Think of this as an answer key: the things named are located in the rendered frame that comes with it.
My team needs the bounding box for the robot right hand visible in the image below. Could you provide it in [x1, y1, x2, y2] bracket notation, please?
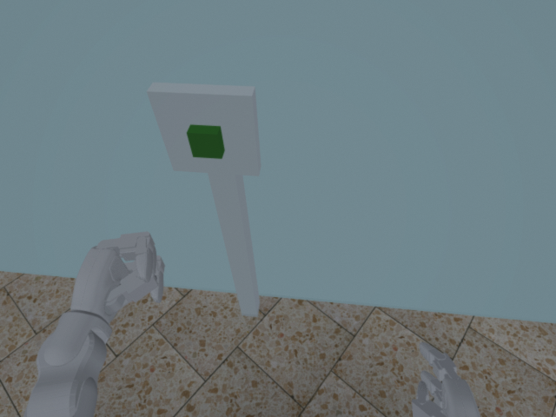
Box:
[412, 342, 480, 417]

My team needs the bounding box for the button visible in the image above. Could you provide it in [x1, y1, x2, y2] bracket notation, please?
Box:
[187, 125, 225, 159]

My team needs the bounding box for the robot left forearm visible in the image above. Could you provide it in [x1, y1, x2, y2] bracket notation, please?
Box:
[23, 310, 112, 417]

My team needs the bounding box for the panel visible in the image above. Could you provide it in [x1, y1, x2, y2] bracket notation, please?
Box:
[147, 83, 261, 317]

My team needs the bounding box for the robot left hand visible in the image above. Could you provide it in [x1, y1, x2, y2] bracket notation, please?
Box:
[70, 231, 165, 324]

